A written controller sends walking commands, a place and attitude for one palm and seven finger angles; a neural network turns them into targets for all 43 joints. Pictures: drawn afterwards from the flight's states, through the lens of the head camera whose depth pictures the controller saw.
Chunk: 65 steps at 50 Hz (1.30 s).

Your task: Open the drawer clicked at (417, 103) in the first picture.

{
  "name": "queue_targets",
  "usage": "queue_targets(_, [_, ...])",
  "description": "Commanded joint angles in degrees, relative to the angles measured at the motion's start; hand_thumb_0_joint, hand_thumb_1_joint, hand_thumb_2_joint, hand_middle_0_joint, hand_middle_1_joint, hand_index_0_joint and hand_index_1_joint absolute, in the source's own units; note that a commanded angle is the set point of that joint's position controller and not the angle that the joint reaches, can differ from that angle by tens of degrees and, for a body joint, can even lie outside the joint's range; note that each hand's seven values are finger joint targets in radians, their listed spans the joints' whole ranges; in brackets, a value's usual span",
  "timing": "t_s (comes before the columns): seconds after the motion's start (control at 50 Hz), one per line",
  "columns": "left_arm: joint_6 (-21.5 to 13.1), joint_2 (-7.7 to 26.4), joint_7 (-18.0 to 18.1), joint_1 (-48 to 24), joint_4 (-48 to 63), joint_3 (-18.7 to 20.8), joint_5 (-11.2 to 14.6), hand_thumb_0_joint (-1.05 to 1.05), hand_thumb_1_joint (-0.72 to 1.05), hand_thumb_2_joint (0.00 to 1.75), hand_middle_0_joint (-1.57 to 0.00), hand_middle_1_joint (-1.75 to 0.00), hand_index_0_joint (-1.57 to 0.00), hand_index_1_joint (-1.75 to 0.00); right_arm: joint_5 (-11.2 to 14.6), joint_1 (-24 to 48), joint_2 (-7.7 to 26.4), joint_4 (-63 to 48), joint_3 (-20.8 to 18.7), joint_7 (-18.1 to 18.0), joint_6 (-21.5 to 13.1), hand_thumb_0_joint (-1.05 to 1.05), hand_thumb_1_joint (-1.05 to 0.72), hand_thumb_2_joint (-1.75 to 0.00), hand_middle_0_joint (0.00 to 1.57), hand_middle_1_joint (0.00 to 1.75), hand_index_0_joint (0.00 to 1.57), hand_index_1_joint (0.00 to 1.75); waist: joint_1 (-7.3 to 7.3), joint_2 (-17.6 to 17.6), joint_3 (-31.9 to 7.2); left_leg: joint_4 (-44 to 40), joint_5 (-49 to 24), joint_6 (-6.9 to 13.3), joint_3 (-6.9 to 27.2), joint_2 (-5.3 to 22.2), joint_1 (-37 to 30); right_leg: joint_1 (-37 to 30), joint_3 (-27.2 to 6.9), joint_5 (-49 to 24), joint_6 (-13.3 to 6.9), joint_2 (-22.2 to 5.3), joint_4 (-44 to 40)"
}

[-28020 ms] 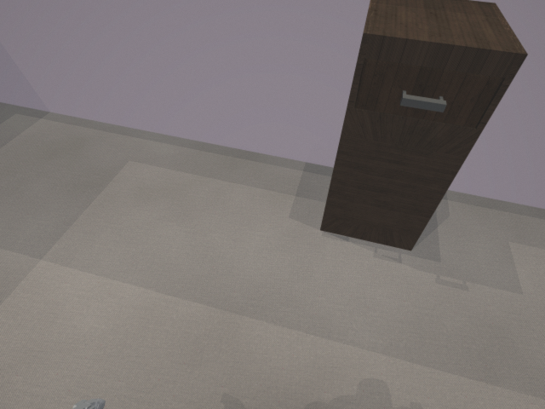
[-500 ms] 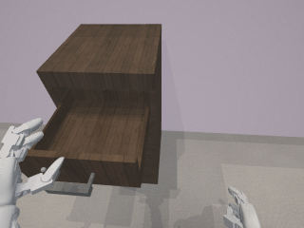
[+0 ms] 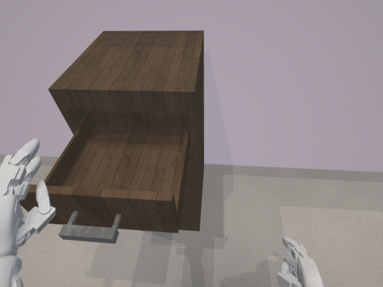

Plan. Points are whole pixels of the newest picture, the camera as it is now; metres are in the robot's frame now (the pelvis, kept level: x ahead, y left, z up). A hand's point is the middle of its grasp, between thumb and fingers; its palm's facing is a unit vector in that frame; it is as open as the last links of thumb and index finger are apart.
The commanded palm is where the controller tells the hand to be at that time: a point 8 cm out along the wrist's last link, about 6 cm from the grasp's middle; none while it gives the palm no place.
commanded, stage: step back with the hand held close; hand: left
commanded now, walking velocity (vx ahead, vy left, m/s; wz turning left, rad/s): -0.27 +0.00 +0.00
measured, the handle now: (92, 225) +0.25 +0.27 -0.03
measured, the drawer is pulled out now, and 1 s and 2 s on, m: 0.30 0.30 0.30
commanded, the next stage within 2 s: stop stepping back and stand still in 1.26 s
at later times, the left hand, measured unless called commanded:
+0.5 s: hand (29, 234) +0.15 +0.26 +0.15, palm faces +0.33 -0.80 -0.50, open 7.4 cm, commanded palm +0.09 +0.30 +0.17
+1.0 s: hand (20, 273) +0.10 +0.24 +0.16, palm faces +0.33 -0.81 -0.48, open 7.4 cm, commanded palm +0.03 +0.28 +0.17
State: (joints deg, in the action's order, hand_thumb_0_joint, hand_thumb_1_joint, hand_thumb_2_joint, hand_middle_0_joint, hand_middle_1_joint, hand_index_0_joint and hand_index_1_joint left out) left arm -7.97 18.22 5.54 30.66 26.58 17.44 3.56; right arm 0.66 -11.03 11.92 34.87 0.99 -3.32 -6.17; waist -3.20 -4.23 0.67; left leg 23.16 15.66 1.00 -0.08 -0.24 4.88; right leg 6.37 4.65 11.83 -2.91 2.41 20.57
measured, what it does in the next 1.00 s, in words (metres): walks backwards: right foot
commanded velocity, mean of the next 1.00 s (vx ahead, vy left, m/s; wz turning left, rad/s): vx -0.31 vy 0.00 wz -0.01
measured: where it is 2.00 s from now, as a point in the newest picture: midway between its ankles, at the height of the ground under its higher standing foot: outside the picture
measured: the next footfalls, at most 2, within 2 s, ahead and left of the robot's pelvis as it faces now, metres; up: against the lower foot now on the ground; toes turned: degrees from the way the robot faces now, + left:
right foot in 0.98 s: -0.09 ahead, -0.11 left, +0.00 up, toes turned -4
left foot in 1.26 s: -0.15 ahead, +0.13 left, +0.00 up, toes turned +1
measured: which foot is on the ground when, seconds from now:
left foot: down 0.00-1.00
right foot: down 0.00-0.78, up 0.80-0.96, down 0.98-1.00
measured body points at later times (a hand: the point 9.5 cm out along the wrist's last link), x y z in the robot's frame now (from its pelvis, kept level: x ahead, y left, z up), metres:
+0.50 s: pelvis -0.05 +0.02 -0.01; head -0.01 +0.03 +0.43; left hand +0.13 +0.30 +0.18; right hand +0.14 -0.21 -0.08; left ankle -0.03 +0.11 -0.74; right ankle +0.00 -0.08 -0.74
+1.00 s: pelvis -0.11 +0.00 -0.01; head -0.06 +0.02 +0.43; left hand +0.07 +0.28 +0.18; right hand +0.07 -0.22 -0.09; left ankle -0.06 +0.12 -0.74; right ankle -0.13 -0.11 -0.75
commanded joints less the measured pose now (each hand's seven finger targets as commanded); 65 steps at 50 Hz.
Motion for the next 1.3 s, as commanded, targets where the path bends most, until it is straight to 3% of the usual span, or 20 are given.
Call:
queue_targets(0.0, [-6.39, 9.76, 0.77, -0.97, 11.59, 7.98, -0.94, 0.00, 0.90, 0.90, -0.20, -0.30, -0.20, -0.30, 0.20, 6.92, 5.98, -10.05, -2.78, -0.25, -1.97, 0.00, -0.90, -0.90, 0.20, 0.30, 0.20, 0.30, 2.73, 4.34, -0.83, 1.82, -5.97, 1.36, 3.20, 1.80, 3.83, 7.37, -10.09, -7.81, 0.06, -9.93, -5.73])
queue_targets(0.1, [-6.47, 10.47, 1.37, 5.56, 14.53, 9.05, -1.02, 0.00, 0.90, 0.90, -0.20, -0.30, -0.20, -0.30, 0.31, 6.74, 6.70, -11.33, -4.00, -0.24, -0.68, 0.00, -0.90, -0.90, 0.20, 0.30, 0.20, 0.30, 2.66, 3.65, -9.19, 1.69, -15.28, 1.07, 3.62, 3.52, 5.49, 1.92, -7.60, -16.34, 0.49, -9.66, 0.92])
queue_targets(0.26, [-6.40, 13.31, 2.45, 7.84, 20.28, 11.93, -0.81, 0.00, 0.90, 0.90, -0.20, -0.30, -0.20, -0.30, 0.41, 6.79, 6.76, -12.77, -4.99, -0.97, 0.14, 0.00, -0.90, -0.90, 0.20, 0.30, 0.20, 0.30, 2.90, 2.03, -11.47, 3.67, -23.42, 0.09, 5.82, 5.14, 8.59, 3.23, -7.16, -21.05, -0.07, -9.36, 7.45])
queue_targets(0.5, [-6.58, 10.70, 4.74, 6.09, 22.91, 10.74, -2.33, 0.00, 0.90, 0.90, -0.20, -0.30, -0.20, -0.30, -2.10, 4.54, 7.37, -13.03, -4.26, -1.71, -2.48, 0.00, -0.90, -0.90, 0.20, 0.30, 0.20, 0.30, 3.44, -3.14, -4.74, -3.28, -4.15, 3.80, 11.50, 11.62, 27.83, 1.53, -5.79, 3.69, 1.88, -4.57, 18.21])
queue_targets(0.56, [-6.71, 11.20, 5.31, 5.24, 23.37, 11.39, -2.65, 0.00, 0.90, 0.90, -0.20, -0.30, -0.20, -0.30, -2.07, 3.72, 7.39, -12.79, -4.40, -1.76, -3.03, 0.00, -0.90, -0.90, 0.20, 0.30, 0.20, 0.30, 3.93, 0.67, -5.52, 3.17, 4.49, 3.10, 9.66, 7.95, 29.09, 2.61, -10.74, -2.03, 0.16, -7.28, 12.62])
queue_targets(0.6, [-6.75, 10.93, 5.17, 4.74, 22.47, 10.50, -1.83, 0.00, 0.90, 0.90, -0.20, -0.30, -0.20, -0.30, -0.98, 2.59, 6.94, -12.23, -4.65, -1.09, -2.83, 0.00, -0.90, -0.90, 0.20, 0.30, 0.20, 0.30, 4.95, 9.40, -7.12, 16.67, 10.26, 0.58, 5.14, 0.87, 19.59, 13.18, -21.80, 1.54, -4.35, -16.48, 0.15])
queue_targets(0.64, [-7.06, 11.68, 4.96, 3.80, 22.31, 10.64, -1.38, 0.00, 0.90, 0.90, -0.20, -0.30, -0.20, -0.30, -0.42, 3.06, 5.85, -11.17, -4.26, -0.33, -2.25, 0.00, -0.90, -0.90, 0.20, 0.30, 0.20, 0.30, 4.40, 12.71, -8.25, 26.89, 10.00, 0.01, 2.97, -0.52, 12.77, 17.74, -22.32, 3.40, -7.12, -22.52, -4.87])
queue_targets(0.7, [-6.62, 12.00, 4.87, 5.43, 20.88, 11.57, -1.46, 0.00, 0.90, 0.90, -0.20, -0.30, -0.20, -0.30, -0.51, 4.45, 4.89, -10.70, -3.02, -0.54, -1.63, 0.00, -0.90, -0.90, 0.20, 0.30, 0.20, 0.30, 4.58, 9.28, -6.09, 8.29, 4.67, 0.51, 3.14, 1.77, 11.82, 14.55, -13.65, -4.02, -3.27, -16.87, 2.70])
queue_targets(0.76, [-7.84, 13.81, 4.75, 5.55, 22.30, 12.99, -2.42, 0.00, 0.90, 0.90, -0.20, -0.30, -0.20, -0.30, -0.65, 6.91, 6.07, -10.75, -3.96, -1.07, -2.42, 0.00, -0.90, -0.90, 0.20, 0.30, 0.20, 0.30, 3.28, -9.55, -6.21, -5.46, -6.42, 4.76, 14.13, 14.97, 20.95, 8.58, -5.16, 0.71, 2.78, -5.43, 19.82])
queue_targets(0.82, [-7.75, 11.92, 4.51, 4.45, 23.26, 11.63, -1.71, 0.00, 0.90, 0.90, -0.20, -0.30, -0.20, -0.30, -1.64, 5.19, 5.60, -10.53, -4.22, -0.74, -3.45, 0.00, -0.90, -0.90, 0.20, 0.30, 0.20, 0.30, 3.48, -4.66, -4.59, -3.82, -20.49, 7.45, 14.76, 17.86, 19.67, 13.52, -5.94, 14.73, 3.01, -2.93, 29.64])
queue_targets(0.86, [-7.40, 10.99, 4.39, 5.35, 23.41, 10.40, -1.68, 0.00, 0.90, 0.90, -0.20, -0.30, -0.20, -0.30, -1.14, 5.24, 6.05, -10.00, -4.49, -0.32, -4.24, 0.00, -0.90, -0.90, 0.20, 0.30, 0.20, 0.30, 3.14, -3.98, -8.15, 2.04, -37.55, 5.50, 10.12, 16.41, 8.35, 14.52, -4.48, 10.17, 2.99, -3.49, 20.32])
queue_targets(0.9, [-7.30, 10.58, 3.66, 5.92, 22.41, 9.83, -1.74, 0.00, 0.90, 0.90, -0.20, -0.30, -0.20, -0.30, -1.02, 5.60, 6.76, -9.29, -4.26, 0.33, -4.20, 0.00, -0.90, -0.90, 0.20, 0.30, 0.20, 0.30, 2.95, -4.85, -9.08, 3.53, -40.46, 4.23, 8.78, 15.38, 4.71, 12.22, -2.75, 5.44, 3.14, -3.45, 12.59])
queue_targets(0.94, [-7.57, 11.34, 2.74, 5.33, 22.51, 10.11, -1.49, 0.00, 0.90, 0.90, -0.20, -0.30, -0.20, -0.30, -0.89, 6.63, 7.47, -9.55, -3.97, 0.71, -3.96, 0.00, -0.90, -0.90, 0.20, 0.30, 0.20, 0.30, 2.64, -5.16, -8.47, 3.46, -32.95, 3.11, 7.78, 14.37, 8.41, 7.29, -2.45, -1.18, 3.05, -3.94, 7.51])
queue_targets(0.98, [-7.78, 12.68, 2.58, 5.18, 22.98, 10.95, -1.29, 0.00, 0.90, 0.90, -0.20, -0.30, -0.20, -0.30, -0.41, 7.12, 7.28, -10.26, -3.80, 0.68, -2.90, 0.00, -0.90, -0.90, 0.20, 0.30, 0.20, 0.30, 3.04, 0.48, -10.22, 8.01, -26.46, 0.90, 3.69, 10.10, 11.35, 3.60, -5.83, -22.12, 1.83, -7.88, 4.37])
queue_targets(1.02, [-7.21, 13.25, 2.71, 6.47, 21.06, 11.49, -0.12, 0.00, 0.90, 0.90, -0.20, -0.30, -0.20, -0.30, 1.44, 6.43, 5.76, -11.15, -5.06, 0.54, -2.19, 0.00, -0.90, -0.90, 0.20, 0.30, 0.20, 0.30, 3.38, 13.79, -14.60, 22.97, -0.49, -2.03, -0.81, 1.48, 13.90, 5.46, -16.40, -33.32, -4.37, -20.26, 1.54])
queue_targets(1.06, [-6.51, 14.30, 3.37, 10.42, 19.49, 13.83, 0.02, 0.00, 0.90, 0.90, -0.20, -0.30, -0.20, -0.30, 0.87, 7.67, 3.91, -11.20, -4.46, 0.29, -0.64, 0.00, -0.90, -0.90, 0.20, 0.30, 0.20, 0.30, 2.43, 12.40, -12.86, 37.27, 14.10, -1.85, 3.53, -0.26, 21.88, 7.53, -18.91, -33.51, -8.95, -24.83, -0.41])
queue_targets(1.12, [-5.92, 12.44, 4.01, 11.13, 20.03, 12.97, -1.20, 0.00, 0.90, 0.90, -0.20, -0.30, -0.20, -0.30, -0.04, 9.22, 2.23, -11.69, -2.52, -0.87, 1.57, 0.00, -0.90, -0.90, 0.20, 0.30, 0.20, 0.30, 3.74, 12.88, -10.91, 25.26, 12.50, -2.30, 0.98, 1.18, 21.44, 4.16, -11.14, -39.10, -5.70, -19.16, 2.80])
queue_targets(1.18, [-6.09, 13.27, 4.21, 10.69, 23.56, 12.46, -1.42, 0.00, 0.90, 0.90, -0.20, -0.30, -0.20, -0.30, -0.59, 7.14, 3.84, -10.26, -2.75, -1.86, 1.90, 0.00, -0.90, -0.90, 0.20, 0.30, 0.20, 0.30, 4.64, 6.38, -11.74, -0.16, -1.41, -1.70, -1.02, 1.31, 14.36, 2.07, -7.17, -32.30, -0.98, -13.98, 7.05])
queue_targets(1.22, [-7.62, 14.74, 3.91, 7.99, 27.09, 11.93, -1.60, 0.00, 0.90, 0.90, -0.20, -0.30, -0.20, -0.30, -0.23, 6.56, 6.42, -10.88, -5.32, -1.77, 0.59, 0.00, -0.90, -0.90, 0.20, 0.30, 0.20, 0.30, 3.40, -5.21, -12.40, -2.83, -30.64, 2.30, 9.53, 14.03, 7.76, 8.50, -3.68, -12.27, 3.82, -6.78, 15.46])
queue_targets(1.28, [-7.65, 14.44, 3.40, 9.31, 27.09, 12.92, -0.85, 0.00, 0.90, 0.90, -0.20, -0.30, -0.20, -0.30, -1.09, 6.56, 5.14, -10.28, -5.45, -0.79, -2.91, 0.00, -0.90, -0.90, 0.20, 0.30, 0.20, 0.30, 3.57, -13.26, -11.26, -1.95, -41.10, 6.64, 10.94, 20.01, 7.99, 17.55, -4.38, 15.09, 3.65, -3.86, 30.10])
